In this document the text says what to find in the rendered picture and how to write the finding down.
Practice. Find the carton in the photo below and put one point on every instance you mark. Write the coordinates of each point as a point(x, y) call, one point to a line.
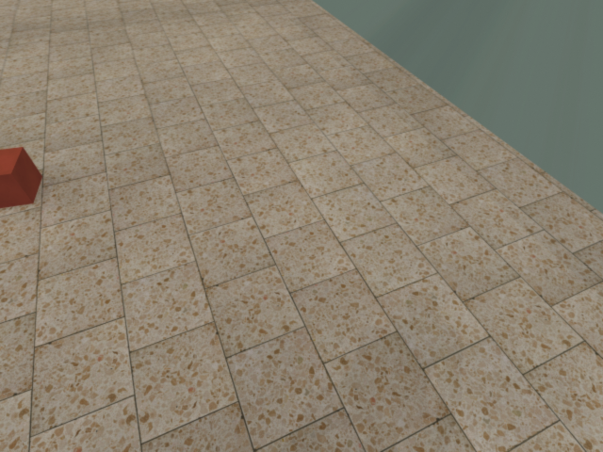
point(19, 178)

